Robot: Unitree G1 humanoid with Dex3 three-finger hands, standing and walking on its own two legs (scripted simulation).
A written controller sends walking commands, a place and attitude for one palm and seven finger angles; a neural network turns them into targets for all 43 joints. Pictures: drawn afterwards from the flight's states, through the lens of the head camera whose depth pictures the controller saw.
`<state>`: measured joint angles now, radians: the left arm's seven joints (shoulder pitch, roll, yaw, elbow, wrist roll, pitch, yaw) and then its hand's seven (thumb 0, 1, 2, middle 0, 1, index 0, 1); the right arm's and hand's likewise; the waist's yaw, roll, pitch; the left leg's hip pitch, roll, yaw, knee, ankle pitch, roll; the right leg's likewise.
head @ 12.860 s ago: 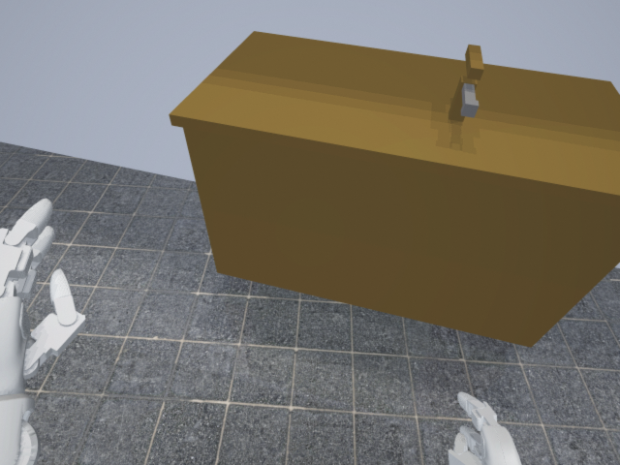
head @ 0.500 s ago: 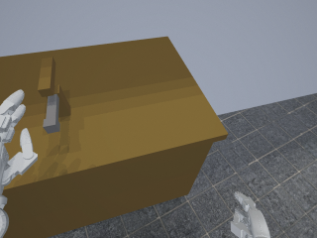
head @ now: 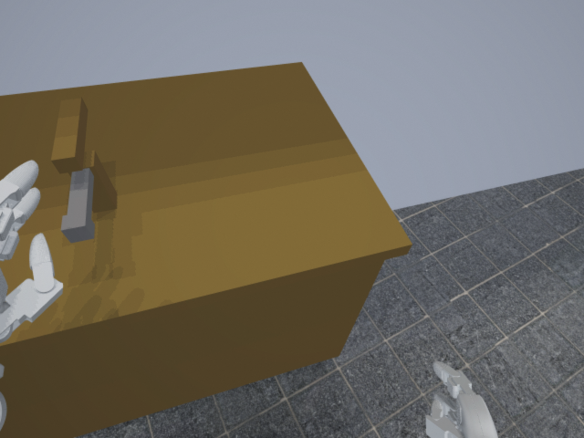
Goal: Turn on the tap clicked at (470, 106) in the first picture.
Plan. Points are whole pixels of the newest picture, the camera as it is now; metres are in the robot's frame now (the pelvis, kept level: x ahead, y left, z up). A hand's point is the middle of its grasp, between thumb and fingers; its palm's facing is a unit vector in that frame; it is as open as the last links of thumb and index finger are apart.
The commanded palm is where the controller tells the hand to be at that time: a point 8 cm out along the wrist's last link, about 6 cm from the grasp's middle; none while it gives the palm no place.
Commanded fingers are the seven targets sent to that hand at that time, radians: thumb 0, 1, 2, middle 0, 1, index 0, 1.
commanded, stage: shuffle to correct the standing spot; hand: left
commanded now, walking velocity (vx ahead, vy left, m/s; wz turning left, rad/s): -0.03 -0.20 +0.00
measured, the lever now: (78, 227) +0.34 +0.31 +0.09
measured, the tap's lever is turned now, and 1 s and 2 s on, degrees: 0 0 0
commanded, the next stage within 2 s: none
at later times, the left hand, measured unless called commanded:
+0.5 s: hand (55, 281) +0.23 +0.25 +0.17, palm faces +0.33 -0.84 -0.43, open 7.5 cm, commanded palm +0.16 +0.28 +0.18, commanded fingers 0.00 0.90 0.90 -0.20 -0.30 -0.20 -0.30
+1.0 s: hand (48, 293) +0.21 +0.25 +0.17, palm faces +0.34 -0.84 -0.43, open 7.5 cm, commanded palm +0.15 +0.28 +0.18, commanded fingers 0.00 0.90 0.90 -0.20 -0.30 -0.20 -0.30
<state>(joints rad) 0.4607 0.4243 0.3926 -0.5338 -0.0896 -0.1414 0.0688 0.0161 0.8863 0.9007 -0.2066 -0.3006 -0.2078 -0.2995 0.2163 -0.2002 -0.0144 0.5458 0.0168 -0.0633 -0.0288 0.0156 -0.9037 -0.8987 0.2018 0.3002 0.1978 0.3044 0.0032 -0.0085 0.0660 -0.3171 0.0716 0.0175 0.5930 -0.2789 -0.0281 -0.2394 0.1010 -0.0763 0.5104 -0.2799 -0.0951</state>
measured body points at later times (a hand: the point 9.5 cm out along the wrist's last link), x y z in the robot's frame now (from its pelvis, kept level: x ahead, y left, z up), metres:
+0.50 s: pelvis +0.00 +0.00 +0.00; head +0.04 +0.01 +0.45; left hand +0.20 +0.29 +0.19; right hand +0.17 -0.23 -0.08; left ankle +0.02 +0.14 -0.73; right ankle +0.00 -0.06 -0.73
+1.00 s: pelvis +0.00 +0.00 +0.00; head +0.03 +0.01 +0.45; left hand +0.19 +0.29 +0.19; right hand +0.17 -0.23 -0.08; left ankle +0.02 +0.14 -0.73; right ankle +0.00 -0.06 -0.73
